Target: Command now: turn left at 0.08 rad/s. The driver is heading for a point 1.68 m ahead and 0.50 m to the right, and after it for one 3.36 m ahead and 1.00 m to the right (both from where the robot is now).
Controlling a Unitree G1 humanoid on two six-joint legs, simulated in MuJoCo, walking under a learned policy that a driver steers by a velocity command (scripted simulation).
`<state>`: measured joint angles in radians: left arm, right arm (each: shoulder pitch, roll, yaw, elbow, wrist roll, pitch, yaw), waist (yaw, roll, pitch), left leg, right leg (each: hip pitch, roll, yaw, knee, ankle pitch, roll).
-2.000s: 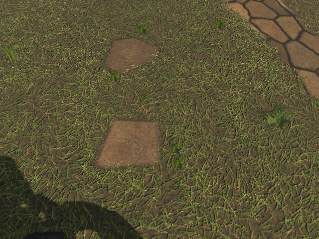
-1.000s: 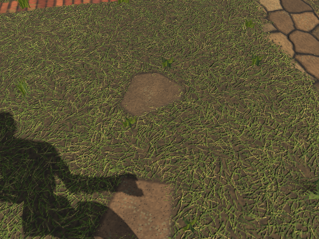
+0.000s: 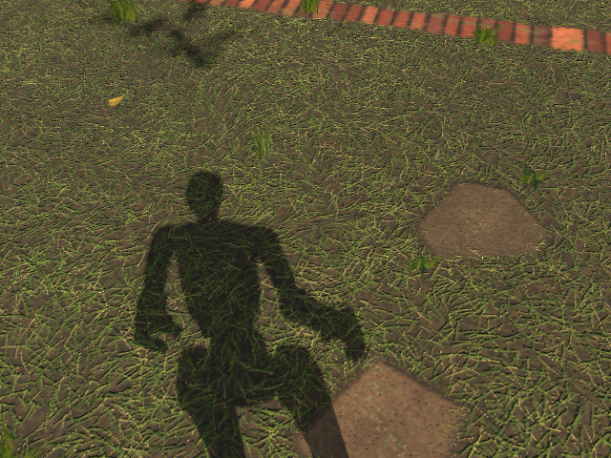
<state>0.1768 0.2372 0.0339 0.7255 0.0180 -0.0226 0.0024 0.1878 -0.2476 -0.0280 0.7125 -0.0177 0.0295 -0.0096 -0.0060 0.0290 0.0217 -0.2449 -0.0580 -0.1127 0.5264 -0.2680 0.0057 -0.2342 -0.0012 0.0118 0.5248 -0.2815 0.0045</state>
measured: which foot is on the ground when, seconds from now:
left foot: down 0.00-0.74, up 0.76-1.00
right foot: down 0.00-1.00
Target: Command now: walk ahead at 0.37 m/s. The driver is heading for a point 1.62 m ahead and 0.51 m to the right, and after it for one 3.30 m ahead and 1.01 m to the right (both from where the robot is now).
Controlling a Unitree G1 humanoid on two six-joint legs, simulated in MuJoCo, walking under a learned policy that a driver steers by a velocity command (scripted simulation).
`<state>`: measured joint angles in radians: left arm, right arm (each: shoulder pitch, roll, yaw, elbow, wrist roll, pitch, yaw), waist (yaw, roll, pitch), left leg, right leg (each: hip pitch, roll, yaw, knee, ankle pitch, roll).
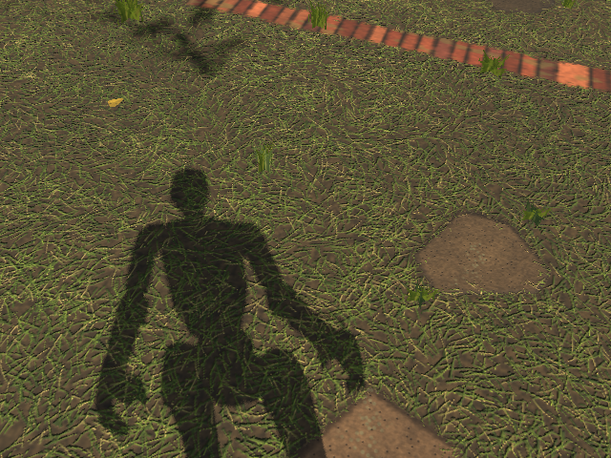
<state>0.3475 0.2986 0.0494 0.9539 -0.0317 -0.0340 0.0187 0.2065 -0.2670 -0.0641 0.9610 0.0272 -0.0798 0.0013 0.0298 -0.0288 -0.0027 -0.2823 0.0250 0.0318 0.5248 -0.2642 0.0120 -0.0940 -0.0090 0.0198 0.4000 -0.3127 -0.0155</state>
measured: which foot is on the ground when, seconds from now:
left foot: up 0.00-0.00, down 0.02-0.52, up 0.54-0.98, down 1.00-1.00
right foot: down 0.00-0.02, up 0.04-0.48, down 0.50-1.00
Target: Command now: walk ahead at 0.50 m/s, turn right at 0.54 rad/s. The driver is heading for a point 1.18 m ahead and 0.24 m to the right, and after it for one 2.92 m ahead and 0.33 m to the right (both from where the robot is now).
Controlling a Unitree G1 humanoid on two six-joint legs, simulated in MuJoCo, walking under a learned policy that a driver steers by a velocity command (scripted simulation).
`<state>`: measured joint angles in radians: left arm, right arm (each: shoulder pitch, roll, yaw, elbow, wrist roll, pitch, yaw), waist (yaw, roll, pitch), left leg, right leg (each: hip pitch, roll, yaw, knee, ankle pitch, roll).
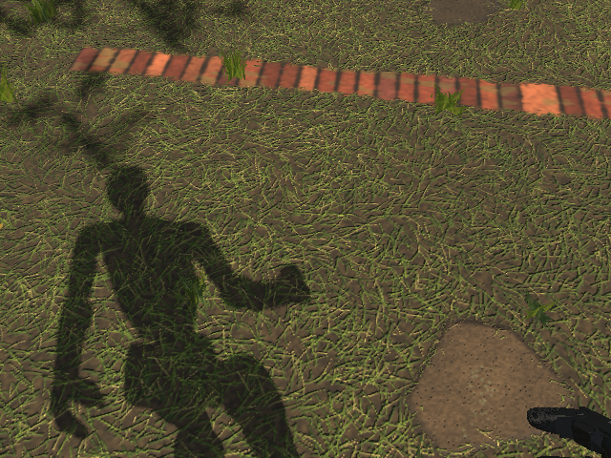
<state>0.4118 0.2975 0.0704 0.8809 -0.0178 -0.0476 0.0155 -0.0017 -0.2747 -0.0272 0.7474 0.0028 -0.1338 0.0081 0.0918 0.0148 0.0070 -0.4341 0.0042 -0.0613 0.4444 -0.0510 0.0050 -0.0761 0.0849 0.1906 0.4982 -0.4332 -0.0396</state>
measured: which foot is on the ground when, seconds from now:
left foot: down 0.00-0.50, up 0.52-1.00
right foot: down 0.00-0.00, up 0.02-0.50, down 0.52-1.00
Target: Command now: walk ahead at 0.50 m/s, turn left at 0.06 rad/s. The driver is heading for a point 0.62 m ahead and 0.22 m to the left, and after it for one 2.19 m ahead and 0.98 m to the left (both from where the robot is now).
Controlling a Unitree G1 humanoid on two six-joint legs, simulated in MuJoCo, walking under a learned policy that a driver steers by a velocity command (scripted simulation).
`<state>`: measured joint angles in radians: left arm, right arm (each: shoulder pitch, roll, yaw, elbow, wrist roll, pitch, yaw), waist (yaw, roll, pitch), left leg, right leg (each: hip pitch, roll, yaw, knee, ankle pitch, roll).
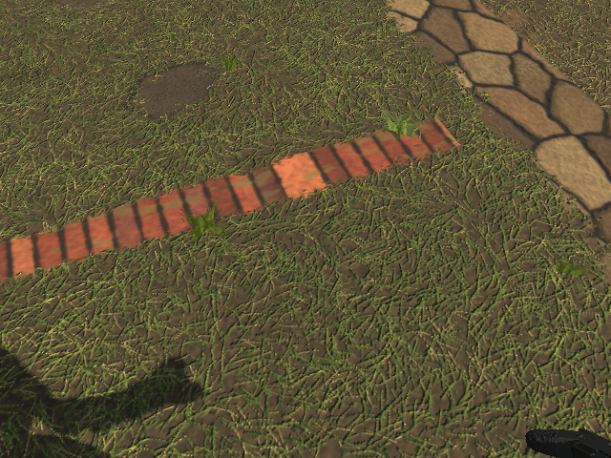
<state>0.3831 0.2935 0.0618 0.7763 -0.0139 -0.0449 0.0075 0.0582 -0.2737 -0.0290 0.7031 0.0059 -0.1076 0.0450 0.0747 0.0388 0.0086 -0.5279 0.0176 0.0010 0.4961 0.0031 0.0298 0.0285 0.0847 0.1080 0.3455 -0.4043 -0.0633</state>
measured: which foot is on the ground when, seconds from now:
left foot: up 0.00-0.00, down 0.02-0.52, up 0.54-0.98, down 1.00-1.00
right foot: down 0.00-0.04, up 0.06-0.50, down 0.52-1.00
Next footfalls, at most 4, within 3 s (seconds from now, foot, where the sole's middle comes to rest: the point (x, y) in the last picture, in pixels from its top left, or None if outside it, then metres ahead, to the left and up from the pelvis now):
0.02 left None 0.19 0.11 -0.77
0.52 right None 0.47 -0.07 -0.77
1.00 left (229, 399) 0.59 0.27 -0.77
1.44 right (319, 344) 0.74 0.08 -0.77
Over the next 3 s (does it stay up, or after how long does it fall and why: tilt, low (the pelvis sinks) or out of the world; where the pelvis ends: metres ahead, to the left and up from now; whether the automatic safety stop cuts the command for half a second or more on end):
stays up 1.02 0.51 -0.01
